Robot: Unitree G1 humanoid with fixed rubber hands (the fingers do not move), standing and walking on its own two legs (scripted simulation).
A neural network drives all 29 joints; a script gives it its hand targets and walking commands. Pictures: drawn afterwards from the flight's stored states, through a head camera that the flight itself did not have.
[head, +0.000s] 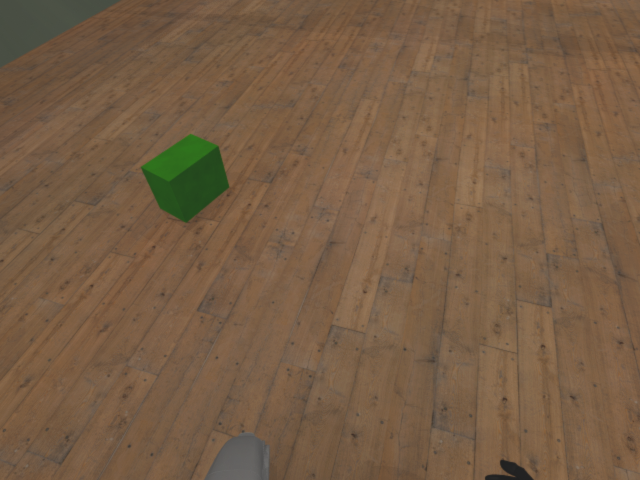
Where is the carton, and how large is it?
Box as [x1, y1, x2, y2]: [141, 134, 228, 222]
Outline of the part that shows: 191,134 141,167 159,206 185,222 228,187 218,146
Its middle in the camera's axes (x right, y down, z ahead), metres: -0.61 -0.26 +1.77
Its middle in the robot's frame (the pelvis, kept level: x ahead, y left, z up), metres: +1.42 +0.61 -0.67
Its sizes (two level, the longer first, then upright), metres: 0.285 0.175 0.243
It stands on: the floor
